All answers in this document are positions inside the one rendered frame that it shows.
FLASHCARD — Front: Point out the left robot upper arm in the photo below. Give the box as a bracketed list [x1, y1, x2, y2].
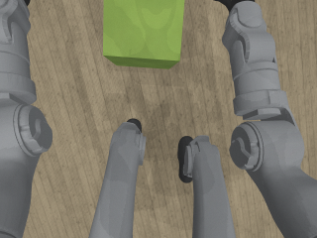
[0, 103, 53, 238]

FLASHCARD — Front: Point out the carton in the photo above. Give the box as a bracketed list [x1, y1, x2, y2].
[103, 0, 185, 69]

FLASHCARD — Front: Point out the left robot forearm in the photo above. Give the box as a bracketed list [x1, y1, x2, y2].
[0, 0, 37, 107]

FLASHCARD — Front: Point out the right robot upper arm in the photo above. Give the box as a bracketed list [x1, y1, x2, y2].
[229, 120, 317, 238]

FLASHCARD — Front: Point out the robot left foot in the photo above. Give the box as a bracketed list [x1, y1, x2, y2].
[127, 118, 142, 133]

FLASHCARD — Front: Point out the robot right hand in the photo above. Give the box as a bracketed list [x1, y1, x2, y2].
[214, 0, 255, 14]

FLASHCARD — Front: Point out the robot left shin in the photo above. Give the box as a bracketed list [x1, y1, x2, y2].
[109, 122, 141, 153]

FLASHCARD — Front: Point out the right robot forearm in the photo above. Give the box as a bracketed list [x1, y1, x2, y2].
[222, 0, 305, 155]

